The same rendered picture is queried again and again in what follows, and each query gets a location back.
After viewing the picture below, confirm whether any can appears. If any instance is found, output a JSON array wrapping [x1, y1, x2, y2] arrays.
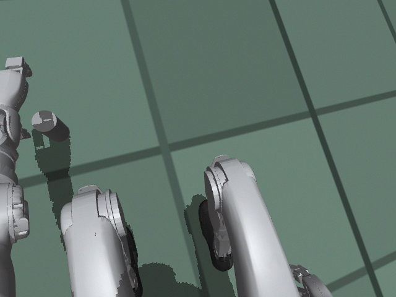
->
[[32, 110, 70, 142]]

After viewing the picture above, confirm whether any left robot foot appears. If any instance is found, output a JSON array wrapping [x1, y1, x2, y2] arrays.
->
[[126, 227, 143, 297]]

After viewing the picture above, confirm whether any right robot foot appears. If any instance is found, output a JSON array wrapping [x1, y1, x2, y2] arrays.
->
[[199, 200, 233, 272]]

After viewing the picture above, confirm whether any left robot hand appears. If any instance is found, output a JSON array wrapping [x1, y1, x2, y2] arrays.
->
[[0, 56, 32, 140]]

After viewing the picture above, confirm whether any left robot arm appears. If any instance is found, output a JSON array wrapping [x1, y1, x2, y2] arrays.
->
[[0, 105, 30, 297]]

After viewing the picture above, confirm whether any right robot hand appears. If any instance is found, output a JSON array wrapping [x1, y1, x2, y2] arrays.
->
[[289, 264, 333, 297]]

